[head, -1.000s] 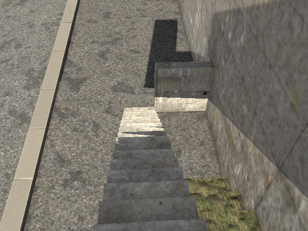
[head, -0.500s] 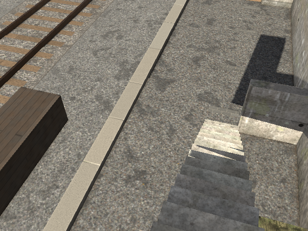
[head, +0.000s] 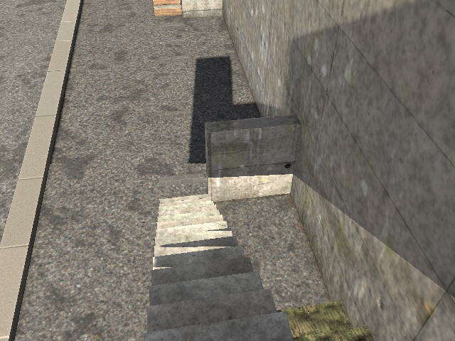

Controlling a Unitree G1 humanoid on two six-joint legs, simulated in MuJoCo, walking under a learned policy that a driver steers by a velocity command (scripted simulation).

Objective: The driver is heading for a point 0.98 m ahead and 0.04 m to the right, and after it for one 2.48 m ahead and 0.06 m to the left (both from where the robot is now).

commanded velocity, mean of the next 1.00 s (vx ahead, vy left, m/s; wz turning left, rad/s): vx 0.50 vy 0.00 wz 0.05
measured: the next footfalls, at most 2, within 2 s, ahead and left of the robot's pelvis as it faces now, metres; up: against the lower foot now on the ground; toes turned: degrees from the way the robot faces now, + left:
right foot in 0.18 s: +0.21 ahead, -0.19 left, -0.19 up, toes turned -7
left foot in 0.76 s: +0.51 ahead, -0.01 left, -0.38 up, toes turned -11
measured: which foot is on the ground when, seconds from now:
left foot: down 0.00-0.18, up 0.20-0.74, down 0.76-1.00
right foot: up 0.00-0.16, down 0.18-0.76, up 0.78-1.00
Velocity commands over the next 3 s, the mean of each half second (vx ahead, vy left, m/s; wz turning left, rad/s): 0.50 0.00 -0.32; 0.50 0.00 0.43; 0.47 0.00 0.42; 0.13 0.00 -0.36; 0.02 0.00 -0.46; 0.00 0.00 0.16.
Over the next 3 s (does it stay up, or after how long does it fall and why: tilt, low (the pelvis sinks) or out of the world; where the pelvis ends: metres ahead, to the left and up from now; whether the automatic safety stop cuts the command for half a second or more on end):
stays up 0.93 -0.03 -0.74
